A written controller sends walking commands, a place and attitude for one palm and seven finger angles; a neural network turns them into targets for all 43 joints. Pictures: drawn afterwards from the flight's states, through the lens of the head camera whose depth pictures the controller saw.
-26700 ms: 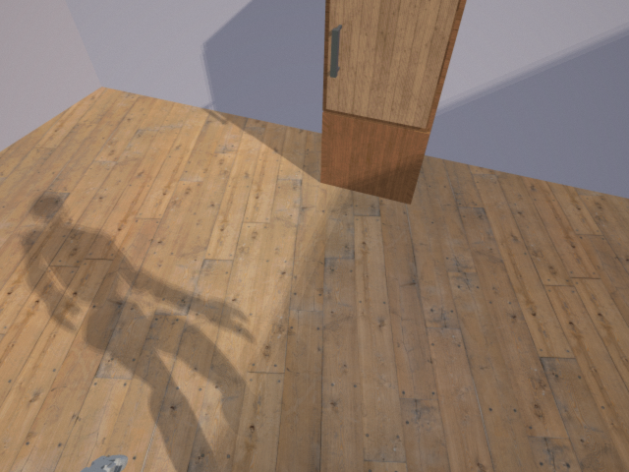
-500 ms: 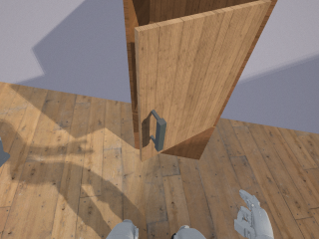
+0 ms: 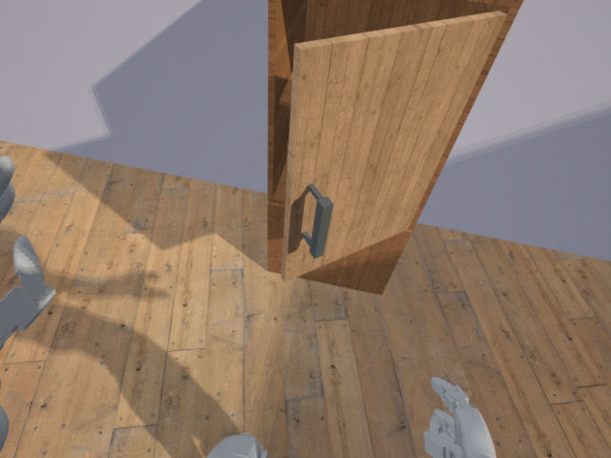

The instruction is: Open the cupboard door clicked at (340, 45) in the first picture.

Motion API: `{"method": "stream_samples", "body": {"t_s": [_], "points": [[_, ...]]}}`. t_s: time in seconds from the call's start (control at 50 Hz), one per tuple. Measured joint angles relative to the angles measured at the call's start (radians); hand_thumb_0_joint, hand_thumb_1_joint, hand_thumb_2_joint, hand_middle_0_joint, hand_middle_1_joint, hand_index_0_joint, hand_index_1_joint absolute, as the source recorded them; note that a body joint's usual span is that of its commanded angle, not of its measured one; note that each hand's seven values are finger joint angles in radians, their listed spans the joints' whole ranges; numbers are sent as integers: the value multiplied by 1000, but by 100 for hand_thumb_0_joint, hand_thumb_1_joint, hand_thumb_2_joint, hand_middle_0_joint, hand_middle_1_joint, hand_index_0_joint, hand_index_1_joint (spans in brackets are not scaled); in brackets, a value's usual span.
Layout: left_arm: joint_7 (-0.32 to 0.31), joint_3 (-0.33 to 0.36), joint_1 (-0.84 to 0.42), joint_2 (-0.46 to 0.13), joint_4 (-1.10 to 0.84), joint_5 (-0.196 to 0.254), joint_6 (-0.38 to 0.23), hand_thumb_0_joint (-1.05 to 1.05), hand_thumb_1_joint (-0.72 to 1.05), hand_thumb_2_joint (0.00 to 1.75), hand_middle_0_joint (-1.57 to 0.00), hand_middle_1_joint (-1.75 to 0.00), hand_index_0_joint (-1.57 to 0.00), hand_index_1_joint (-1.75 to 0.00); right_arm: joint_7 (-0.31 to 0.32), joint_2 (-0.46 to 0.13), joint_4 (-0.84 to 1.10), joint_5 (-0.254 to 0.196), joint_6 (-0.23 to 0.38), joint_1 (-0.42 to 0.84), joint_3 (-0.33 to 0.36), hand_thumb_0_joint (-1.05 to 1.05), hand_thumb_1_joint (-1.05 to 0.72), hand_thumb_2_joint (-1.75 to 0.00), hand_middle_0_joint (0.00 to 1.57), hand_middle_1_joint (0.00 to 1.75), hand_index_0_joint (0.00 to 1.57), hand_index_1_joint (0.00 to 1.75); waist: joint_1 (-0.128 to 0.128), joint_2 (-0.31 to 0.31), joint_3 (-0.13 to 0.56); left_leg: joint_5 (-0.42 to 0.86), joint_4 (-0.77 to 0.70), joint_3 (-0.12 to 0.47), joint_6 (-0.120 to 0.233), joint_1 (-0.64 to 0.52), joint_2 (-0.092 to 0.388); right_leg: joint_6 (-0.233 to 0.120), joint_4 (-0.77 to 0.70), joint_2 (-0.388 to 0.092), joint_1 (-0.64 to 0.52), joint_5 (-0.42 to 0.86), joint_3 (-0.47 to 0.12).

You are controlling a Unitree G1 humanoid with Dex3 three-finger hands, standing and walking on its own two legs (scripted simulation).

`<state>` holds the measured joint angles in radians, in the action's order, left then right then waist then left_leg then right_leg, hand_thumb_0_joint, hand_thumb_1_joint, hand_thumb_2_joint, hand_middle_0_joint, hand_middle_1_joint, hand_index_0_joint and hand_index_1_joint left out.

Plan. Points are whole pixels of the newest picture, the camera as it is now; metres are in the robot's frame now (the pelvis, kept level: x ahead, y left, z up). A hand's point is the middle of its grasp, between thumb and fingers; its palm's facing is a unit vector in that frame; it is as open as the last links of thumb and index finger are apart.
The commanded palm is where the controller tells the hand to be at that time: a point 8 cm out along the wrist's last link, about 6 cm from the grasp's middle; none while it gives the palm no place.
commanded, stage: stop stepping back and stand still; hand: left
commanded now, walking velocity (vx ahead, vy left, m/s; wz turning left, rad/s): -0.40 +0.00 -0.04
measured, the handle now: (314, 222) +0.56 +0.06 -0.10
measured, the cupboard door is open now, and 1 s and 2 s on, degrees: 40 40 40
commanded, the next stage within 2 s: let the arm hang, fingers relaxed in 0.82 s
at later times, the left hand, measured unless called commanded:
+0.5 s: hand out of the picture +0.09 +0.25 +0.18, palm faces +0.41 -0.80 -0.43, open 7.4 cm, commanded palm +0.04 +0.27 +0.18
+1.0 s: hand (57, 444) +0.10 +0.25 +0.07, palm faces +0.24 -0.85 -0.47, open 7.4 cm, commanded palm none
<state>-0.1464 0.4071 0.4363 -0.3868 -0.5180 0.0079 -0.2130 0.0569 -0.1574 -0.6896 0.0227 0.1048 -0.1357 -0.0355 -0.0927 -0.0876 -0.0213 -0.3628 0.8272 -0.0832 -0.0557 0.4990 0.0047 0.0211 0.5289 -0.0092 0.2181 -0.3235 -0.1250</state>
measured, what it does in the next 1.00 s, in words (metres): walks backwards: left foot, then right foot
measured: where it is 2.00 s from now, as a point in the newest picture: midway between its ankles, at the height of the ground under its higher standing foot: outside the picture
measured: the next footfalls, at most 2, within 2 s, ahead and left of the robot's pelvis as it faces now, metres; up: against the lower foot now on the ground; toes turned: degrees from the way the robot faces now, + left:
left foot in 0.04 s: +0.06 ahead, +0.10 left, +0.00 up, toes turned +3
right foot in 0.36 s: -0.11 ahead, -0.09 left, +0.00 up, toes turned -1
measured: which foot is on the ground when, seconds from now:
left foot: up 0.00-0.02, down 0.04-0.36, up 0.38-0.60, down 0.62-1.00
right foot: down 0.00-0.04, up 0.06-0.34, down 0.36-1.00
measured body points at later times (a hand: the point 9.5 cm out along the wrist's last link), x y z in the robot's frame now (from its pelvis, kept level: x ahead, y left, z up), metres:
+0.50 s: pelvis -0.13 -0.01 +0.00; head -0.15 +0.00 +0.45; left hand +0.06 +0.29 +0.20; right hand -0.04 -0.28 -0.09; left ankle -0.06 +0.12 -0.69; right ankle -0.17 -0.09 -0.74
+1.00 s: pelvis -0.13 +0.01 -0.02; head -0.15 -0.01 +0.43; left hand +0.08 +0.30 +0.10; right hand -0.01 -0.24 -0.13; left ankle -0.13 +0.12 -0.74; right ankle -0.16 -0.09 -0.74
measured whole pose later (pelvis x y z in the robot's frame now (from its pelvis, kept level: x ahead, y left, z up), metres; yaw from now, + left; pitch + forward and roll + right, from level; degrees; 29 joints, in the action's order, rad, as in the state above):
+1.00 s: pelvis -0.13 +0.01 -0.02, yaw -3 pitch +1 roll +0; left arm -0.06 0.26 0.38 -0.35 -0.09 -0.02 -0.10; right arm 0.01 -0.25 -0.75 0.02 0.10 -0.22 0.01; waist -0.01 0.05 0.07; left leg -0.35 0.68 -0.03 0.01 0.34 0.02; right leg -0.02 0.67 -0.01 0.30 -0.39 0.08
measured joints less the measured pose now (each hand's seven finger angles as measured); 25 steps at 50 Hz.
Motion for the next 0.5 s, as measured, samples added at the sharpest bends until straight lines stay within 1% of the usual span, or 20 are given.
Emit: {"method": "stream_samples", "body": {"t_s": [0.02, 0.04, 0.06, 0.08, 0.1, 0.12, 0.16, 0.2, 0.24, 0.3, 0.34, 0.36, 0.38, 0.4, 0.42, 0.44, 0.46, 0.5], "points": [[2, -1, -7, -3, -1, 0, 9, 1, 88, 90, -21, -30, -21, -30, 8, -3, 14, -3, -4, 0, -9, 1, -91, -90, 21, 30, 21, 30, 12, -1, -1, 79, -116, -6, -1, -68, -5, 1, -8, 3, 11, 29, 0], [6, -2, -13, -6, -8, 2, 16, 1, 88, 90, -21, -30, -21, -30, 12, -17, 40, -7, -3, 1, -12, 1, -91, -90, 21, 30, 21, 30, 26, 26, -1, 239, -233, 3, 14, -129, 13, 4, 13, 27, 41, 57, 18], [12, 2, -24, -22, -14, 5, 20, 1, 88, 90, -21, -30, -21, -30, 12, -24, 58, -7, 4, 10, -4, 1, -90, -90, 21, 30, 21, 30, 42, 46, -8, 224, -303, 5, 56, -156, 27, 7, 81, 44, 87, 10, 35], [20, 11, -42, -49, -11, 10, 16, 1, 88, 90, -21, -30, -21, -30, 8, -14, 61, -9, 13, 28, 10, 1, -90, -90, 21, 30, 21, 30, 57, 33, -29, 190, -324, -4, 84, -157, 23, 5, 183, 48, 134, -72, 26], [27, 21, -50, -73, -6, 18, 9, 1, 88, 90, -21, -30, -21, -30, 3, -3, 65, -10, 21, 44, 19, 1, -91, -90, 21, 30, 21, 30, 69, 20, -50, 185, -336, -13, 99, -154, 23, 4, 280, 57, 176, -137, 20], [32, 32, -40, -88, -9, 28, 6, 1, 88, 90, -21, -30, -21, -30, -5, 4, 72, -9, 32, 52, 23, 1, -91, -90, 21, 30, 21, 30, 82, 16, -65, 199, -353, -19, 105, -154, 30, 5, 356, 69, 208, -176, 28], [35, 46, 27, -100, -44, 40, 15, 2, 89, 90, -21, -30, -21, -30, -23, 10, 95, -10, 53, 45, 26, 1, -91, -90, 21, 30, 21, 30, 109, 22, -77, 243, -394, -27, 100, -163, 54, 9, 424, 79, 234, -176, 72], [37, 51, 123, -105, -100, 45, 28, 2, 89, 90, -21, -30, -21, -30, -32, 8, 117, -14, 64, 14, 27, 1, -91, -90, 21, 30, 21, 30, 127, 27, -68, 276, -428, -39, 95, -172, 75, 15, 416, 73, 224, -150, 120], [37, 55, 208, -122, -140, 48, 29, 2, 89, 90, -21, -30, -21, -30, -24, 1, 129, -13, 67, -31, 28, 1, -91, -90, 21, 30, 21, 30, 137, 26, -45, 300, -456, -47, 92, -176, 84, 11, 362, 61, 184, -147, 156], [21, 60, 262, -146, -133, 47, 27, 2, 88, 90, -21, -30, -22, -30, 1, -15, 117, -3, 53, -98, 33, 1, -90, -90, 21, 30, 21, 30, 143, 28, -2, 305, -496, -42, 81, -176, 76, -15, 217, 50, 73, -201, 198], [7, 75, 256, -157, -101, 47, 33, 1, 88, 90, -21, -30, -22, -30, 13, -28, 103, 1, 36, -129, 36, 1, -90, -90, 21, 30, 21, 30, 144, 26, 25, 257, -478, -35, 68, -148, 58, -37, 43, 43, -31, -187, 219], [0, 95, 255, -167, -93, 49, 35, 1, 88, 90, -21, -30, -22, -30, 15, -35, 103, 2, 28, -139, 35, 1, -90, -90, 21, 30, 21, 30, 137, 5, 38, 203, -427, -45, 61, -110, 37, -62, -55, 26, -71, -170, 195], [-3, 101, 236, -157, -80, 49, 34, 1, 88, 90, -21, -30, -22, -30, 16, -51, 89, 2, 21, -133, 37, 1, -90, -90, 21, 30, 21, 30, 120, 10, 36, 158, -339, -35, 52, -61, 35, -80, -89, 24, -61, -54, 181], [-3, 95, 212, -137, -62, 48, 33, 1, 88, 90, -21, -30, -22, -30, 14, -67, 60, 4, 14, -124, 40, 1, -90, -90, 21, 30, 21, 30, 102, 29, 29, 127, -232, -4, 45, -26, 42, -86, -68, 34, -43, 12, 175], [-4, 85, 187, -117, -39, 47, 30, 1, 88, 90, -21, -30, -22, -30, 12, -76, 27, 1, 7, -122, 42, 1, -91, -90, 21, 30, 21, 30, 89, 40, 32, 102, -128, 23, 39, 0, 40, -87, -53, 40, -36, 31, 169], [-5, 71, 163, -94, -12, 44, 26, 1, 88, 90, -21, -30, -22, -30, 12, -82, 3, -5, 3, -130, 45, 1, -91, -90, 21, 30, 21, 30, 81, 43, 44, 93, -47, 38, 37, 13, 35, -85, -51, 40, -37, 32, 163], [-7, 57, 142, -68, 18, 40, 23, 1, 88, 90, -21, -30, -22, -30, 14, -85, -13, -10, 1, -143, 47, 1, -91, -90, 21, 30, 21, 30, 76, 45, 59, 94, 0, 42, 38, 13, 32, -81, -55, 37, -41, 30, 158], [-12, 26, 106, -15, 76, 30, 21, 1, 88, 90, -21, -30, -21, -30, 22, -90, -28, -16, 6, -169, 49, 1, -91, -90, 21, 30, 21, 30, 76, 47, 86, 92, 0, 34, 47, -23, 31, -74, -62, 26, -46, 29, 152]]}}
